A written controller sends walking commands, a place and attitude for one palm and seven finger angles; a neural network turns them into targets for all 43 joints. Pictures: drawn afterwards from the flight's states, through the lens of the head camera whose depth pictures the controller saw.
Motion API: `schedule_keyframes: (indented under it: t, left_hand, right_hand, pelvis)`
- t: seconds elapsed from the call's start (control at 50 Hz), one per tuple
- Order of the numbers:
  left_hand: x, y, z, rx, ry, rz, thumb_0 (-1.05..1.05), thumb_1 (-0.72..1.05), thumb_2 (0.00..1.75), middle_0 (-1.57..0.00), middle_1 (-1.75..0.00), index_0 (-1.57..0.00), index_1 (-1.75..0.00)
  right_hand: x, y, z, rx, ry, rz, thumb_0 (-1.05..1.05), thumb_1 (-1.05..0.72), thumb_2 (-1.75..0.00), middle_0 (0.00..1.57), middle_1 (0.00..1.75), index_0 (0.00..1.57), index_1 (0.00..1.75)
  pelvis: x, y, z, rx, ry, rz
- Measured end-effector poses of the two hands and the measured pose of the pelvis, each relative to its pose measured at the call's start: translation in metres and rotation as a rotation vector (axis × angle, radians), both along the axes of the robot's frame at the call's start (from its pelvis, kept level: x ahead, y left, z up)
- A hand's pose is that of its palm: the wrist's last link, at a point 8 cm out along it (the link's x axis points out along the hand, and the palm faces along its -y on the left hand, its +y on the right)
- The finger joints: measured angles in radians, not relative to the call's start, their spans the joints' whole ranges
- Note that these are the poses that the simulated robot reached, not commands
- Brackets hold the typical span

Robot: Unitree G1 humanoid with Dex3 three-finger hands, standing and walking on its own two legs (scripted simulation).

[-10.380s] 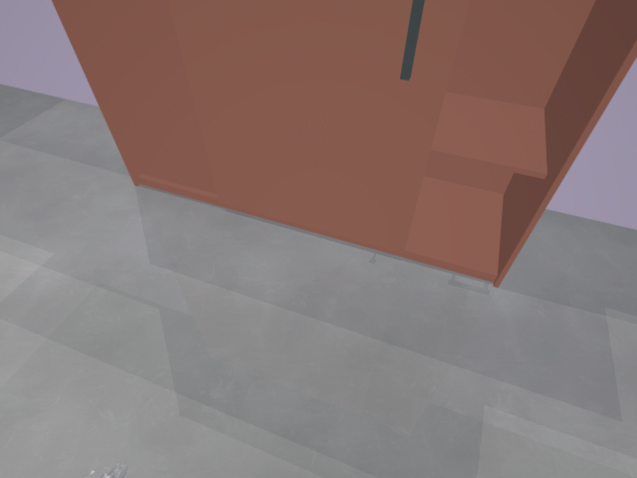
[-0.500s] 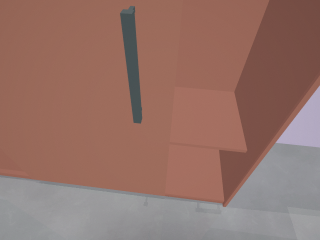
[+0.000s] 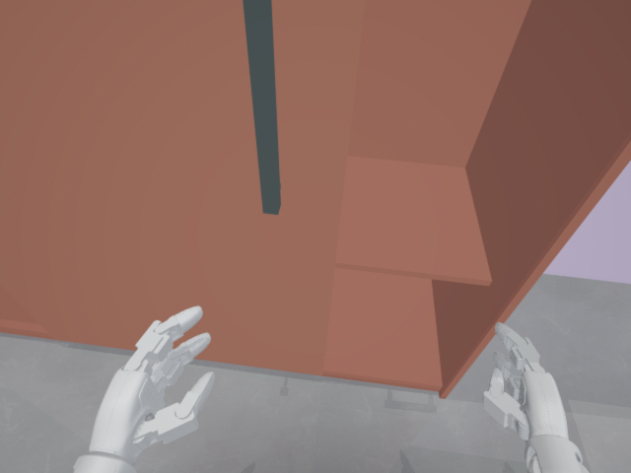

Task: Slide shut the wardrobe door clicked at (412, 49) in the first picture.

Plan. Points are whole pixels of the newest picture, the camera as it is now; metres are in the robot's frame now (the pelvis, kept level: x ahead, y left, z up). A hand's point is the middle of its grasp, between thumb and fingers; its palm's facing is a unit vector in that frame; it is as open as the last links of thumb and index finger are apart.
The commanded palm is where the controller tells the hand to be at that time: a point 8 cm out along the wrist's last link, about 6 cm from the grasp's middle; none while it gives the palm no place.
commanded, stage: raise the hand with hooked fingers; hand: left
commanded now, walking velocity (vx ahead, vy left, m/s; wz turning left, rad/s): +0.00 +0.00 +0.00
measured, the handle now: (268, 106) +0.51 +0.10 +0.22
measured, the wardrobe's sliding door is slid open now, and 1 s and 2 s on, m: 0.37 0.37 0.37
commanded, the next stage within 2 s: move the hooked fingers beside the handle in 1.66 s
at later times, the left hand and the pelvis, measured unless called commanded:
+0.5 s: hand (104, 328) +0.23 +0.23 +0.13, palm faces +0.00 -1.00 -0.10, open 11.8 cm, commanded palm +0.19 +0.28 +0.14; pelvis +0.01 +0.01 +0.02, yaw +1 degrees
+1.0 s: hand (26, 241) +0.26 +0.28 +0.22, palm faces +0.05 -0.99 -0.12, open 13.9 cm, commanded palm +0.23 +0.33 +0.23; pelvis +0.02 +0.01 +0.04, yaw +2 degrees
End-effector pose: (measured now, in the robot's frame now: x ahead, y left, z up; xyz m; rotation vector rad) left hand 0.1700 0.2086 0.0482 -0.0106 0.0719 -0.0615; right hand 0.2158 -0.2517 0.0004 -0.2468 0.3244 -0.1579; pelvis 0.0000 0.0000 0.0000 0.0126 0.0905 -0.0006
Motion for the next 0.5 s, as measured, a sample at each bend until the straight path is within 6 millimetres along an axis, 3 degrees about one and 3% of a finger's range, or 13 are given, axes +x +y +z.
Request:
schedule_keyframes:
  t: [0.06,0.12,0.26,0.36,0.5]
  left_hand:
    - [-0.022,0.025,-0.001,0.044,0.049,0.106,0.02,0.52,0.73,-0.24,-0.55,-0.23,-0.54]
    - [-0.029,0.043,0.015,0.087,-0.011,0.159,0.02,0.44,0.7,-0.24,-0.6,-0.23,-0.59]
    - [0.011,0.044,0.047,0.106,-0.093,0.012,0.01,0.28,0.63,-0.25,-0.7,-0.24,-0.69]
    - [0.034,0.055,0.06,0.096,-0.034,0.001,0.01,0.16,0.58,-0.26,-0.78,-0.25,-0.77]
    - [0.037,0.077,0.087,0.11,-0.095,0.058,0.01,0.0,0.52,-0.27,-0.88,-0.26,-0.87]
  right_hand:
    - [0.011,0.016,-0.003,-0.001,0.015,0.049,0.02,-0.91,-0.9,0.2,0.3,0.2,0.29]
    - [0.012,0.034,-0.019,0.008,0.067,0.11,0.01,-0.9,-0.9,0.2,0.3,0.2,0.3]
    - [-0.021,0.064,-0.058,0.09,0.222,0.139,0.02,-0.9,-0.9,0.21,0.3,0.2,0.3]
    - [-0.047,0.059,-0.06,0.128,0.267,0.057,0.02,-0.9,-0.9,0.21,0.3,0.2,0.3]
    - [-0.058,0.034,-0.047,0.067,0.26,0.005,0.02,-0.9,-0.9,0.21,0.3,0.2,0.3]
  pelvis:
    - [0.003,0.0,-0.001,-0.017,0.004,0.02]
    - [0.004,0.0,-0.002,-0.037,0.004,0.046]
    - [0.003,0.005,0.004,-0.05,-0.004,0.06]
    - [0.009,0.009,0.014,-0.036,-0.01,0.034]
    - [0.014,0.012,0.023,-0.033,-0.032,0.024]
